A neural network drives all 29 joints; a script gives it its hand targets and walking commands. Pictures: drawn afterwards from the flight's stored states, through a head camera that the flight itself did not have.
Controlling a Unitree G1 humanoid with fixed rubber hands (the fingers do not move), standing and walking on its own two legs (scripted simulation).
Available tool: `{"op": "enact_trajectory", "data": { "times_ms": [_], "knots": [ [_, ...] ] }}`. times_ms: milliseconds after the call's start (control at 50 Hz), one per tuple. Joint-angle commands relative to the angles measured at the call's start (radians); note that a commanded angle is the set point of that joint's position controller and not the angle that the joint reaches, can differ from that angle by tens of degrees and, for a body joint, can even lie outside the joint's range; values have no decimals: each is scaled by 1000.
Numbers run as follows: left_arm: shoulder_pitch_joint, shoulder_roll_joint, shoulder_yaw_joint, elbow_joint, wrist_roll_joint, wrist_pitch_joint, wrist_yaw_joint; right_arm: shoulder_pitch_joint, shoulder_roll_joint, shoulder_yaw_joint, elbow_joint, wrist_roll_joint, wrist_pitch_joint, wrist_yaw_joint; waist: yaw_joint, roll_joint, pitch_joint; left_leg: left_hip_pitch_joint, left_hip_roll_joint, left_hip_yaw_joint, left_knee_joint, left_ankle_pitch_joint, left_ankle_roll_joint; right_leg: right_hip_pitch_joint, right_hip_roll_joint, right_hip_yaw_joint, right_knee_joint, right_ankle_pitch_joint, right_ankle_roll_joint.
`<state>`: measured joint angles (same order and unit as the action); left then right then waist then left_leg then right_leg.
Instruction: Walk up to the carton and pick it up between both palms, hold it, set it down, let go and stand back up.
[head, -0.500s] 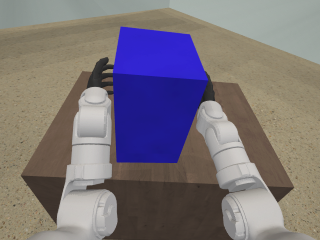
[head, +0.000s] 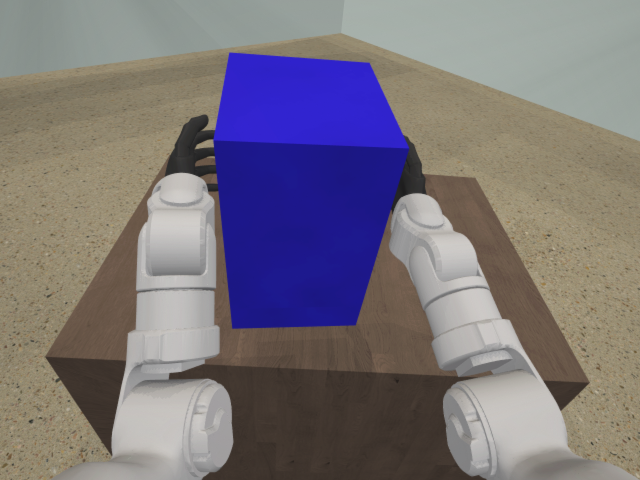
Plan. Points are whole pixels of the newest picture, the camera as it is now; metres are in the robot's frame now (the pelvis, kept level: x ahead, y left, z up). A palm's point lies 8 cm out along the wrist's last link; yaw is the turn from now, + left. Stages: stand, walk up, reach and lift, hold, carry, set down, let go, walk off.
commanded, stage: hold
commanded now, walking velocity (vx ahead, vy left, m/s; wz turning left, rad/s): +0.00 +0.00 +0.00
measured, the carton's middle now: (298, 201) +0.39 +0.01 +0.19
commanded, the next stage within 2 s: none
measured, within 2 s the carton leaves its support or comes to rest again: neither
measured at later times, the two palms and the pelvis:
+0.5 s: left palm (182, 179) +0.36 +0.13 +0.24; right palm (409, 191) +0.36 -0.12 +0.23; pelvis +0.00 -0.01 +0.00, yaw +0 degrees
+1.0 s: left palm (182, 182) +0.36 +0.13 +0.24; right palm (410, 193) +0.36 -0.12 +0.23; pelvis +0.00 -0.01 +0.00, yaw +0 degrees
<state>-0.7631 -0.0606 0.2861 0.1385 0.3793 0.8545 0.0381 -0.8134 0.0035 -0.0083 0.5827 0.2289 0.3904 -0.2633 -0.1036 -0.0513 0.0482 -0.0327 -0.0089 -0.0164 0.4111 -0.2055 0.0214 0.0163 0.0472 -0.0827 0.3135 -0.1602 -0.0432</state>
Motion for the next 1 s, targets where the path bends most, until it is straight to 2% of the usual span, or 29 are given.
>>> {"op": "enact_trajectory", "data": {
  "times_ms": [0, 480, 560, 780, 980],
  "knots": [
    [-709, -575, -455, -69, -189, -59, -143, -920, 585, 319, -361, 96, -58, 91, -11, 98, -452, 49, 4, 0, -65, 228, -25, 118, -9, 16, -22, 205, 76],
    [-739, -549, -420, -52, -184, -28, -170, -935, 607, 310, -350, 109, 2, 70, 2, 90, -428, -1, -4, 6, -92, 151, -13, 128, -19, 27, -20, 159, 90],
    [-741, -552, -428, -63, -190, -29, -171, -940, 607, 306, -361, 113, 2, 68, -5, 95, -441, 5, -4, 3, -85, 174, -17, 129, -18, 26, -18, 174, 90],
    [-725, -550, -433, -92, -190, -27, -177, -929, 613, 328, -396, 123, 5, 59, 0, 95, -467, 9, -8, 3, -77, 198, -17, 146, -18, 28, -10, 217, 95],
    [-702, -552, -450, -117, -190, -19, -183, -905, 609, 336, -412, 122, 11, 55, -3, 103, -451, 7, -7, 3, -86, 190, -18, 143, -21, 25, -10, 208, 96]
  ]
}}
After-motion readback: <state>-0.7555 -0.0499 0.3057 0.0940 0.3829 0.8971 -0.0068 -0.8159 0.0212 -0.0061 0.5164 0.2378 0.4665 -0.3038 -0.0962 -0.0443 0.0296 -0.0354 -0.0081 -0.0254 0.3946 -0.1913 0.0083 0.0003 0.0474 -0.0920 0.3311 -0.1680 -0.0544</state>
